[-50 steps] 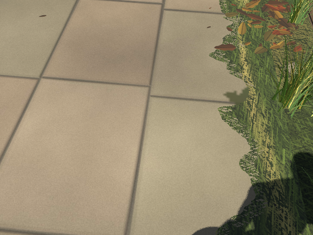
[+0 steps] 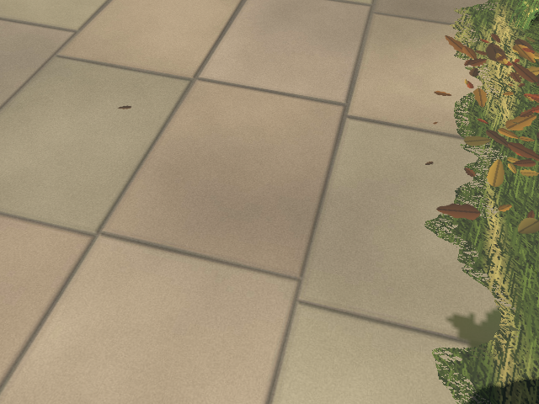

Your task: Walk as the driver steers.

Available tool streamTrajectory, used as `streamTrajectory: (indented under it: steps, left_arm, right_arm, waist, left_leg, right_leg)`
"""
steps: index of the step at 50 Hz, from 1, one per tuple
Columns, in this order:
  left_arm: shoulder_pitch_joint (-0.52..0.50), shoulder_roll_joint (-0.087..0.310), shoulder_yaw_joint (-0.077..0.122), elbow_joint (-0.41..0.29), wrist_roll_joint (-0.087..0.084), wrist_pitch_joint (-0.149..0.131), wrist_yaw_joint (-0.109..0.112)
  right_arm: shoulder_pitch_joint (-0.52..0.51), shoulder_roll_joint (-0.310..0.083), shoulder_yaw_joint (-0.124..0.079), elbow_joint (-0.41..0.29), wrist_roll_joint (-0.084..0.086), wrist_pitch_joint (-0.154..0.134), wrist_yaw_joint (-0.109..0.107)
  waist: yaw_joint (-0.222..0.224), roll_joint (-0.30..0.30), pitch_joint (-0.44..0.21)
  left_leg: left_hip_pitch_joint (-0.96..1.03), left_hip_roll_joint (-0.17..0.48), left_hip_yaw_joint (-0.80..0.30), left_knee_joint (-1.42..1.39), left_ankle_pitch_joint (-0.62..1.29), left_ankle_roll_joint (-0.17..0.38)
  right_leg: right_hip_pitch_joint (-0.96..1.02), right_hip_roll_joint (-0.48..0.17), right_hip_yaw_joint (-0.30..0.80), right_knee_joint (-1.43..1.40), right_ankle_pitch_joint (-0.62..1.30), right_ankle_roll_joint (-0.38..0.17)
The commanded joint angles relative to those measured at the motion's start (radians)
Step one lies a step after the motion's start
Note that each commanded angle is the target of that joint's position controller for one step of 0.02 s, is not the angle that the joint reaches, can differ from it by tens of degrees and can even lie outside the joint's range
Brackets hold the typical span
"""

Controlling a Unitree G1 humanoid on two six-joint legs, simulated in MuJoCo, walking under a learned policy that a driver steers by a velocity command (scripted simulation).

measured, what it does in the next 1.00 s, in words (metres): lifts its right foot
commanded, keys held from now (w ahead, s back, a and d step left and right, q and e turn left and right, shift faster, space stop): no key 0.50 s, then w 0.14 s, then w+e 0.08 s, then no key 0.28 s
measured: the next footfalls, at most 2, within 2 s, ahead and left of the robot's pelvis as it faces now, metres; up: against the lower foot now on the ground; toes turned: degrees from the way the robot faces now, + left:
right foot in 1.04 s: +0.20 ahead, -0.10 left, +0.00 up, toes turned -4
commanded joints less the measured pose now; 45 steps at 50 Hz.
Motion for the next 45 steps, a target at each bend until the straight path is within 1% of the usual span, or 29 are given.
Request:
streamTrajectory:
  steps: [1,5,9,17,25,26,27,28,29,30,31,32,33,34,35,36,37,38,39,40,41,42,43,44,45]
  left_arm:
    - [-0.001,0.101,0.022,-0.026,-0.006,-0.004,0.005]
    - [0.003,0.104,0.024,-0.003,-0.009,0.006,0.01]
    - [0.006,0.108,0.026,0.019,-0.01,0.013,0.016]
    - [0.012,0.11,0.026,0.054,-0.01,0.019,0.024]
    - [0.026,0.1,0.023,0.081,-0.009,0.019,0.028]
    - [0.048,0.09,0.021,0.095,-0.01,0.02,0.028]
    - [0.054,0.098,0.025,0.1,-0.016,0.023,0.029]
    - [0.055,0.113,0.031,0.098,-0.022,0.024,0.031]
    - [0.055,0.119,0.033,0.091,-0.025,0.019,0.033]
    - [0.065,0.12,0.034,0.087,-0.028,0.009,0.032]
    - [0.088,0.121,0.036,0.088,-0.033,-0.004,0.03]
    - [0.121,0.13,0.04,0.094,-0.037,-0.018,0.026]
    - [0.157,0.143,0.045,0.102,-0.041,-0.028,0.02]
    - [0.176,0.159,0.05,0.105,-0.043,-0.035,0.014]
    - [0.169,0.166,0.052,0.097,-0.043,-0.037,0.01]
    - [0.138,0.163,0.05,0.078,-0.044,-0.038,0.007]
    - [0.06,0.164,0.049,0.048,-0.043,-0.037,0.006]
    - [-0.028,0.136,0.042,0.012,-0.045,-0.039,0.007]
    - [-0.042,0.076,0.03,-0.008,-0.039,-0.05,0.01]
    - [-0.008,0.064,0.028,-0.011,-0.023,-0.062,0.015]
    - [0.013,0.084,0.036,0.003,-0.027,-0.062,0.015]
    - [0.042,0.073,0.037,0.018,-0.04,-0.058,0.013]
    - [0.043,0.061,0.036,0.021,-0.049,-0.052,0.01]
    - [0.02,0.059,0.039,0.015,-0.049,-0.047,0.007]
    - [-0.006,0.052,0.039,0.006,-0.043,-0.041,0.006]
  right_arm:
    - [0.014,-0.121,-0.023,-0.02,0.004,-0.013,-0.003]
    - [0.008,-0.118,-0.02,0.005,0.005,-0.009,-0.003]
    - [0.001,-0.113,-0.018,0.029,0.006,-0.005,-0.004]
    - [-0.008,-0.101,-0.013,0.076,0.005,0.003,-0.006]
    - [-0.005,-0.093,-0.007,0.116,0.003,0.008,-0.009]
    - [0.016,-0.083,-0.004,0.131,0.004,0.009,-0.01]
    - [0.024,-0.089,-0.007,0.138,0.01,0.012,-0.011]
    - [0.023,-0.1,-0.011,0.136,0.015,0.012,-0.012]
    - [0.016,-0.103,-0.012,0.128,0.017,0.007,-0.014]
    - [0.014,-0.097,-0.011,0.121,0.021,-0.004,-0.013]
    - [0.013,-0.085,-0.008,0.116,0.024,-0.019,-0.01]
    - [0.006,-0.072,-0.006,0.111,0.026,-0.035,-0.004]
    - [-0.009,-0.062,-0.005,0.101,0.025,-0.051,0.002]
    - [-0.014,-0.042,-0.003,0.093,0.026,-0.065,0.009]
    - [-0.009,-0.034,-0.002,0.09,0.029,-0.076,0.015]
    - [0.014,-0.037,-0.003,0.096,0.028,-0.085,0.019]
    - [0.082,-0.029,-0.001,0.12,0.027,-0.088,0.019]
    - [0.165,-0.06,-0.01,0.151,0.021,-0.088,0.017]
    - [0.24,-0.145,-0.033,0.184,0.019,-0.087,0.015]
    - [0.312,-0.204,-0.046,0.198,0.012,-0.08,0.018]
    - [0.333,-0.147,-0.028,0.199,-0.002,-0.081,0.018]
    - [0.306,-0.117,-0.016,0.188,-0.005,-0.085,0.018]
    - [0.255,-0.116,-0.013,0.168,0.001,-0.086,0.018]
    - [0.194,-0.106,-0.005,0.152,0.008,-0.082,0.014]
    - [0.147,-0.078,0.007,0.14,0.007,-0.073,0.009]
  waist:
    - [-0.002,0.051,-0.054]
    - [-0.003,0.026,-0.054]
    - [-0.002,0.015,-0.048]
    - [-0.002,0.016,-0.023]
    - [-0.004,0.018,0.002]
    - [-0.005,0.017,-0.018]
    - [-0.005,0.014,0.0]
    - [-0.004,0.008,0.037]
    - [-0.002,-0.001,0.084]
    - [0.001,-0.01,0.12]
    - [0.007,-0.024,0.137]
    - [0.019,-0.047,0.138]
    - [0.027,-0.08,0.13]
    - [0.022,-0.13,0.117]
    - [0.009,-0.154,0.115]
    - [-0.015,-0.144,0.117]
    - [-0.064,-0.143,0.119]
    - [-0.108,-0.087,0.106]
    - [-0.102,0.101,0.068]
    - [-0.11,0.276,0.007]
    - [-0.105,0.239,0.004]
    - [-0.077,0.153,0.008]
    - [-0.052,0.117,0.009]
    - [-0.031,0.099,0.031]
    - [-0.015,0.103,0.038]
  left_leg:
    - [0.05,0.037,-0.031,-0.062,0.29,0.044]
    - [0.058,0.03,-0.023,-0.055,0.322,0.048]
    - [0.062,0.022,-0.014,-0.057,0.323,0.048]
    - [0.061,0.009,0.0,-0.078,0.271,0.044]
    - [0.05,0.0,0.01,-0.1,0.196,0.038]
    - [0.057,-0.011,0.022,-0.105,0.092,0.04]
    - [0.034,-0.029,0.036,-0.094,-0.08,0.051]
    - [-0.012,-0.036,0.037,-0.084,-0.258,0.067]
    - [-0.065,-0.032,0.026,-0.081,-0.37,0.081]
    - [-0.105,-0.023,0.015,-0.073,-0.409,0.093]
    - [-0.137,-0.018,0.009,-0.05,-0.395,0.098]
    - [-0.17,-0.018,0.016,-0.006,-0.352,0.097]
    - [-0.19,-0.027,0.043,0.052,-0.29,0.091]
    - [-0.188,-0.043,0.072,0.114,-0.215,0.087]
    - [-0.155,-0.045,0.072,0.127,-0.173,0.098]
    - [-0.08,-0.043,0.065,0.09,-0.162,0.114]
    - [0.024,-0.039,0.059,0.001,-0.119,0.124]
    - [0.121,-0.013,0.024,-0.075,-0.04,0.126]
    - [0.236,0.078,-0.124,-0.126,0.148,0.148]
    - [0.373,0.243,-0.329,-0.165,0.519,0.221]
    - [0.408,0.334,-0.394,-0.154,0.783,0.275]
    - [0.4,0.338,-0.353,-0.124,0.864,0.283]
    - [0.392,0.32,-0.292,-0.122,0.853,0.269]
    - [0.364,0.289,-0.223,-0.138,0.829,0.238]
    - [0.313,0.245,-0.156,-0.162,0.784,0.203]
  right_leg:
    - [0.027,-0.045,0.033,-0.043,0.194,-0.022]
    - [0.045,-0.047,0.033,-0.032,0.231,-0.017]
    - [0.057,-0.049,0.034,-0.03,0.242,-0.014]
    - [0.058,-0.051,0.034,-0.042,0.21,-0.009]
    - [0.046,-0.048,0.034,-0.062,0.15,-0.006]
    - [0.053,-0.038,0.024,-0.068,0.044,-0.009]
    - [0.032,-0.023,0.016,-0.062,-0.13,-0.02]
    - [-0.007,-0.023,0.027,-0.064,-0.312,-0.039]
    - [-0.049,-0.039,0.056,-0.08,-0.437,-0.058]
    - [-0.071,-0.062,0.094,-0.097,-0.497,-0.077]
    - [-0.063,-0.091,0.14,-0.112,-0.517,-0.097]
    - [-0.034,-0.129,0.2,-0.133,-0.525,-0.121]
    - [-0.009,-0.181,0.294,-0.172,-0.542,-0.156]
    - [0.003,-0.239,0.407,-0.229,-0.559,-0.196]
    - [-0.02,-0.271,0.486,-0.264,-0.545,-0.223]
    - [-0.078,-0.26,0.492,-0.265,-0.506,-0.221]
    - [-0.137,-0.223,0.425,-0.213,-0.361,-0.19]
    - [-0.186,-0.149,0.285,-0.098,-0.135,-0.133]
    - [-0.261,-0.006,0.072,0.154,0.03,-0.047]
    - [-0.379,0.051,-0.001,0.367,-0.119,0.013]
    - [-0.468,0.04,0.052,0.553,-0.376,0.025]
    - [-0.488,0.022,0.114,0.676,-0.392,0.017]
    - [-0.517,0.001,0.119,0.698,-0.347,0.005]
    - [-0.523,-0.031,0.107,0.627,-0.274,-0.004]
    - [-0.465,-0.058,0.082,0.501,-0.206,-0.002]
